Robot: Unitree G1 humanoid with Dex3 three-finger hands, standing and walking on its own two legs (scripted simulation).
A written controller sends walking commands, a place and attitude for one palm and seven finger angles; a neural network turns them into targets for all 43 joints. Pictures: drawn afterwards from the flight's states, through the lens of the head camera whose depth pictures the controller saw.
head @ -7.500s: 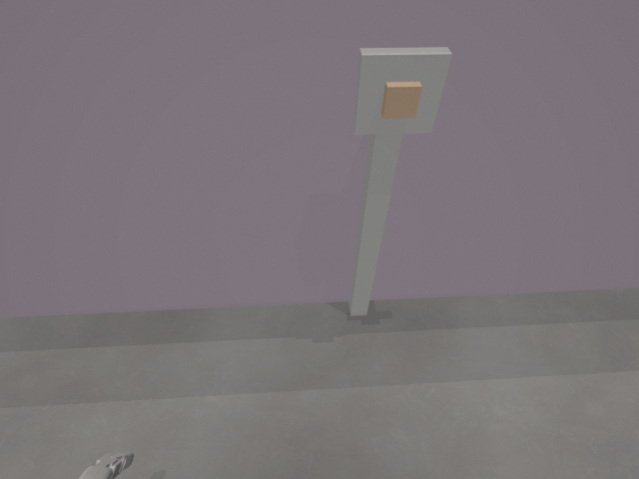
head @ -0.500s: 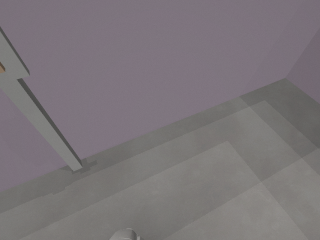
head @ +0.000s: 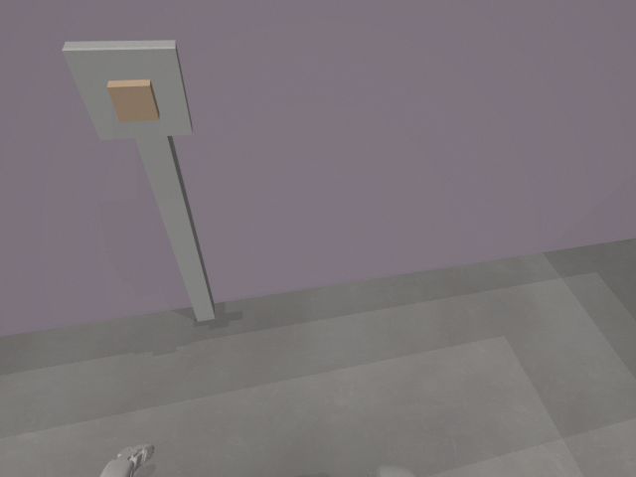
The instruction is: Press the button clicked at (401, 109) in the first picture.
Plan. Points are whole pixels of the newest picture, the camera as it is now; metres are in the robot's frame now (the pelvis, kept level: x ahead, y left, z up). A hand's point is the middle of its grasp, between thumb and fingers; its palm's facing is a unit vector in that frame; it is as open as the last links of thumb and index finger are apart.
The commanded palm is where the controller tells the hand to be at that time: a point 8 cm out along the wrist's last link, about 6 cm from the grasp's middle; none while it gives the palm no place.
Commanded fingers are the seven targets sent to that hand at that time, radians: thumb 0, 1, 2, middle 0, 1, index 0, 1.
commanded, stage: turn to face it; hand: left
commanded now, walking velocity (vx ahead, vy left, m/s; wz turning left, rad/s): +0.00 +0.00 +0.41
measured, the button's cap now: (134, 99) +0.66 +0.34 +0.09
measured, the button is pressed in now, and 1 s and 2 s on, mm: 0 0 0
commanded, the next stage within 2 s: take the last steps up to it in 0.34 s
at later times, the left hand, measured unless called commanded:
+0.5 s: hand out of the picture +0.00 +0.12 -0.15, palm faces +0.24 -0.93 -0.28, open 7.4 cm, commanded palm none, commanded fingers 0.00 0.90 0.90 -0.20 -0.30 -0.20 -0.30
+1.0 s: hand out of the picture -0.13 +0.16 -0.18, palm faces +0.34 -0.93 -0.12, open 7.4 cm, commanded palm none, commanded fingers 0.00 0.90 0.90 -0.20 -0.30 -0.20 -0.30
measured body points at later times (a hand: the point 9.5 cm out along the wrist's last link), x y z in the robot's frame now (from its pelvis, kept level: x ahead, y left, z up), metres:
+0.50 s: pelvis -0.03 -0.08 +0.00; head -0.02 -0.11 +0.45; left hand -0.02 +0.17 -0.13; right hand +0.05 -0.33 -0.17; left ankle -0.07 +0.08 -0.65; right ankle -0.02 -0.17 -0.74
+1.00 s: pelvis +0.01 +0.03 +0.00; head -0.01 +0.06 +0.45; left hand -0.15 +0.21 -0.17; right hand +0.16 -0.16 -0.13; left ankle -0.04 +0.09 -0.74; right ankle +0.02 -0.12 -0.67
